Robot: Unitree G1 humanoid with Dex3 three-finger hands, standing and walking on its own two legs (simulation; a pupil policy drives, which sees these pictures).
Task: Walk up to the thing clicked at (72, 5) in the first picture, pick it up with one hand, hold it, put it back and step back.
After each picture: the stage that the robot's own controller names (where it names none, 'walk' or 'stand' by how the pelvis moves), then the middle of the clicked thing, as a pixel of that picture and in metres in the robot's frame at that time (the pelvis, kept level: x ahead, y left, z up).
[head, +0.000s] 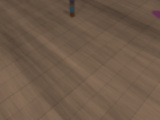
stand; (72, 8) +2.06 +0.16 -0.65
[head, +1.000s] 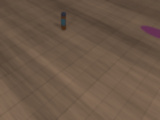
walk; (63, 21) +1.94 +0.21 -0.65
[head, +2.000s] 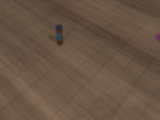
walk; (59, 35) +1.36 +0.22 -0.65
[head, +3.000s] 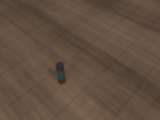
walk; (60, 73) +0.87 +0.20 -0.64
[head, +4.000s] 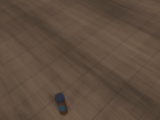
walk; (61, 104) +0.57 +0.21 -0.63
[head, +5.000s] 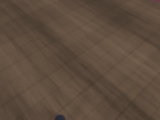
stand; out of the picture +0.40 +0.16 -0.64
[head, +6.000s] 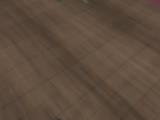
stand; out of the picture +0.39 +0.17 -0.65
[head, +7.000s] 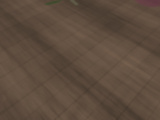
stand; out of the picture +0.37 +0.19 -0.66
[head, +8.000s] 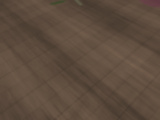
stand; out of the picture +0.40 +0.19 -0.66
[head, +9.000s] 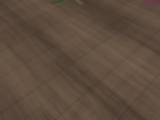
stand; out of the picture +0.38 +0.19 -0.66
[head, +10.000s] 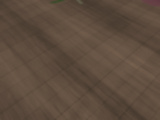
go down; out of the picture +0.38 +0.19 -0.66
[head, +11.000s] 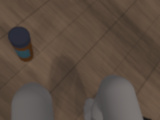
go down; (23, 47) +0.49 +0.18 -0.27
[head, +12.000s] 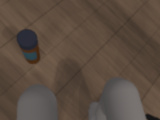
approach; (30, 49) +0.49 +0.18 -0.27
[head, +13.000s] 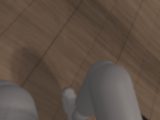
close in; out of the picture +0.48 +0.22 -0.17
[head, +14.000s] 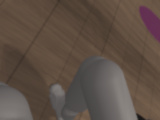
close; out of the picture +0.48 +0.24 -0.17
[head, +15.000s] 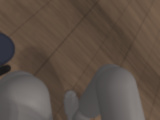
lift; out of the picture +0.38 +0.21 -0.15
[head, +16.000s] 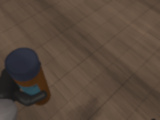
lift; (33, 82) +0.32 +0.16 +0.05
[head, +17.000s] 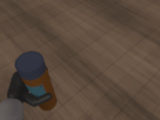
hold; (40, 85) +0.32 +0.15 +0.06
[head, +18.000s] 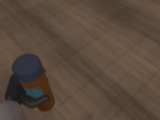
hold; (38, 87) +0.32 +0.16 +0.05
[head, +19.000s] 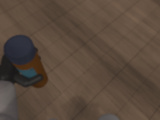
crouch; (31, 67) +0.39 +0.16 -0.01
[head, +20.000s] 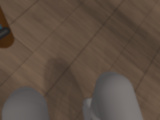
lower; out of the picture +0.51 +0.20 -0.04
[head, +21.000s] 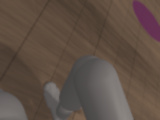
lower; out of the picture +0.48 +0.24 -0.18
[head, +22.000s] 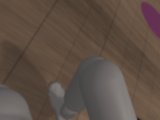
lower; out of the picture +0.47 +0.24 -0.18
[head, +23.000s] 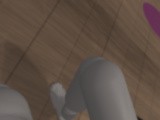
lower; out of the picture +0.47 +0.24 -0.17
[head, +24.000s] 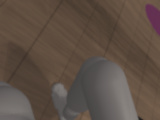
lower; out of the picture +0.46 +0.24 -0.17
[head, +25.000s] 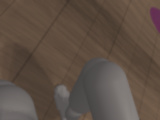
open; out of the picture +0.46 +0.21 -0.18
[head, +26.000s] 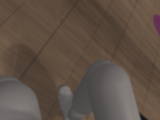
stand; out of the picture +0.46 +0.21 -0.18
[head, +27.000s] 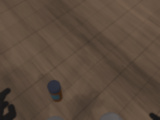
stand; (55, 92) +0.43 +0.14 -0.48
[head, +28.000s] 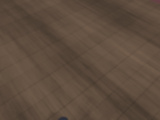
stand; out of the picture +0.40 +0.13 -0.60
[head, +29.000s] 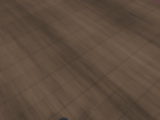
stand; out of the picture +0.39 +0.13 -0.60
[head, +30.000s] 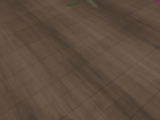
stand; out of the picture +0.41 +0.11 -0.65
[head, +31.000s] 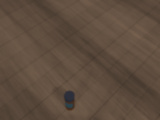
walk; (69, 101) +0.46 +0.07 -0.64
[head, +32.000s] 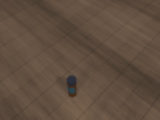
walk; (72, 87) +0.61 +0.09 -0.63
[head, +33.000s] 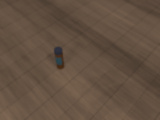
walk; (59, 58) +0.91 +0.24 -0.63
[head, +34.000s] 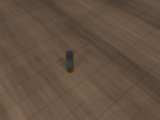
stand; (69, 62) +1.01 +0.14 -0.65
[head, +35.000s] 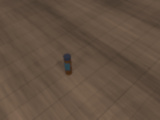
stand; (68, 64) +1.01 +0.17 -0.66
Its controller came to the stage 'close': yes
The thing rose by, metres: 0.69
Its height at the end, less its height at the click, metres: +0.00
